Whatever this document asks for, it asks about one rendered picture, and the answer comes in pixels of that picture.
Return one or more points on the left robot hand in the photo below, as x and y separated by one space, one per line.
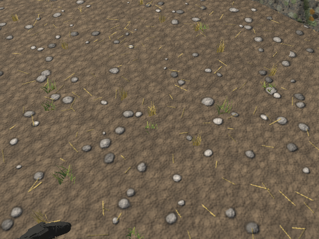
47 230

